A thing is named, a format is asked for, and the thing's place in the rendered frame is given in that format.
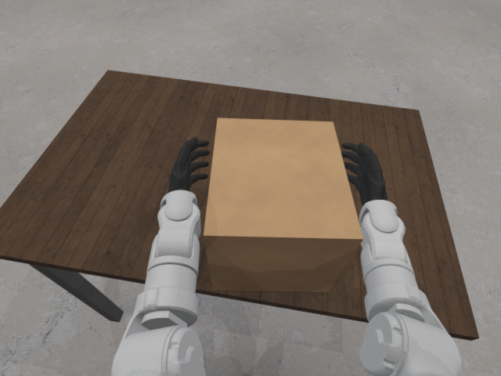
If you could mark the table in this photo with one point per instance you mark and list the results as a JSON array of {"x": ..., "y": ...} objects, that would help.
[{"x": 90, "y": 202}]

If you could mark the robot left forearm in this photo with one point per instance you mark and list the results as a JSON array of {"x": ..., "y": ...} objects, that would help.
[{"x": 169, "y": 296}]

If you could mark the left robot hand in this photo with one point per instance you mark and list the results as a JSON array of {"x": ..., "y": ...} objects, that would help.
[{"x": 181, "y": 178}]

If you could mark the robot left upper arm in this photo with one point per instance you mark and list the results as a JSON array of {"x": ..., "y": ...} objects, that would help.
[{"x": 167, "y": 351}]

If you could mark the carton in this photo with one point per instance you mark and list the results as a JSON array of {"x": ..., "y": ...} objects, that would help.
[{"x": 280, "y": 214}]

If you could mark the right robot hand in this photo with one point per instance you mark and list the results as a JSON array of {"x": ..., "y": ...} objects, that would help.
[{"x": 370, "y": 181}]

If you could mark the robot right forearm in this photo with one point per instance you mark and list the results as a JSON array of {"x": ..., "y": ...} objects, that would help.
[{"x": 386, "y": 268}]

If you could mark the robot right upper arm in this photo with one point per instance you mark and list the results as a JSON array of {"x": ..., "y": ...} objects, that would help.
[{"x": 398, "y": 345}]

